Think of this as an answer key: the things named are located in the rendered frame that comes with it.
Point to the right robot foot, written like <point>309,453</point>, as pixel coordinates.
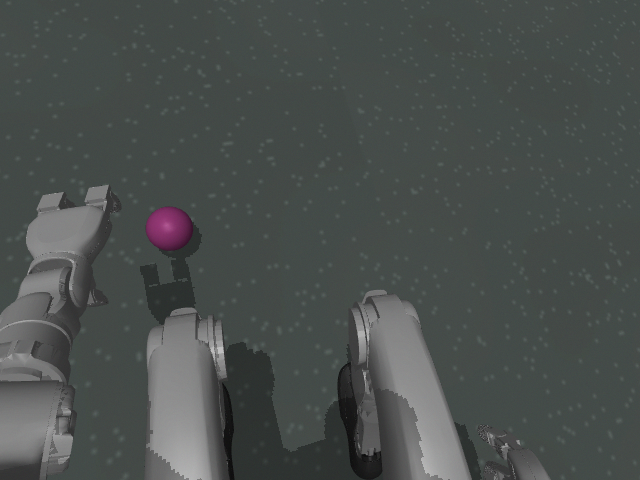
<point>364,466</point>

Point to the ball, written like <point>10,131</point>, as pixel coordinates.
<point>169,228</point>

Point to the left robot arm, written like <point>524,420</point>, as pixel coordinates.
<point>37,330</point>

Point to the right robot hand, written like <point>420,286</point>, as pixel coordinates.
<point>523,463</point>

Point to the left robot hand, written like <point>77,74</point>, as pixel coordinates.
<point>61,226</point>

